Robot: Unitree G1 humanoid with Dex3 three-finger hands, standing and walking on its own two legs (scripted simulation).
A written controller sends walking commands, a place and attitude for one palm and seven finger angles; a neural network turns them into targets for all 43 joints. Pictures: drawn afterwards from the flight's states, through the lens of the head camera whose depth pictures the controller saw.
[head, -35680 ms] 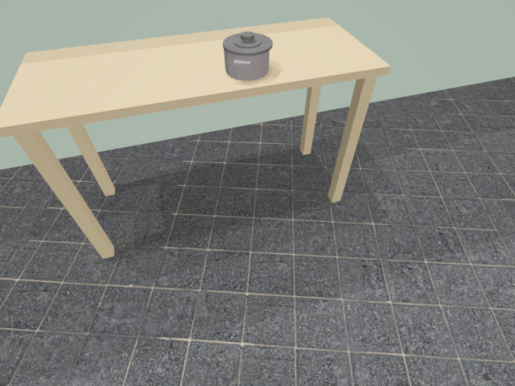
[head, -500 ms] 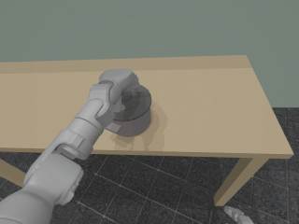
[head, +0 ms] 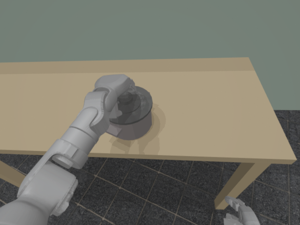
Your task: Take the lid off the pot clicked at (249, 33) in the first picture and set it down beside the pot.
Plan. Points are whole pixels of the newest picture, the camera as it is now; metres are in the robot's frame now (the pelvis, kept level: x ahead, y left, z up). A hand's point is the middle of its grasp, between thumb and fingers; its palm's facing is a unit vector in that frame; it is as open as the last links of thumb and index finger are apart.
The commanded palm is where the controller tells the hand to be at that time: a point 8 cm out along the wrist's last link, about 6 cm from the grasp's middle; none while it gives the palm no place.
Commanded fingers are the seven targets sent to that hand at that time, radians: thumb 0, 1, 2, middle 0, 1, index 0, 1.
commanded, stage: close the fingers and squeeze the knob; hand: left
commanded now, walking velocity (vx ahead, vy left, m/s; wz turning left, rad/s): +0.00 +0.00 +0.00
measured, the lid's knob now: (125, 98) +0.46 +0.09 +0.08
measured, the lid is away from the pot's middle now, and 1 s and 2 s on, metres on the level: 0.01 0.01 0.01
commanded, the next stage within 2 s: lift the lid straight up in 1.64 s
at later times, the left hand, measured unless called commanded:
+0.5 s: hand (117, 103) +0.42 +0.10 +0.11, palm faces -0.30 -0.06 -0.95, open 8.8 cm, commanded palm +0.41 +0.11 +0.17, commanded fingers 0.00 0.14 1.03 -0.67 -0.90 -0.67 -0.90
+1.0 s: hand (119, 103) +0.41 +0.10 +0.11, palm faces -0.30 -0.05 -0.95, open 7.3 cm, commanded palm +0.40 +0.10 +0.17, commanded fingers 0.00 0.55 0.60 -0.85 -1.00 -0.85 -1.00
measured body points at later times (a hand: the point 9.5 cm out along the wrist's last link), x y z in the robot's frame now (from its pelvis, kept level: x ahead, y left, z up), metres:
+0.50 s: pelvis -0.01 +0.01 +0.00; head +0.02 -0.03 +0.45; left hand +0.43 +0.11 +0.16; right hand +0.14 -0.23 -0.13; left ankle +0.00 +0.10 -0.74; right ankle -0.02 -0.11 -0.74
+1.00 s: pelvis -0.01 +0.00 +0.00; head +0.01 -0.04 +0.45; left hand +0.42 +0.10 +0.16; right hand +0.15 -0.24 -0.13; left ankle +0.00 +0.10 -0.74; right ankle -0.02 -0.11 -0.74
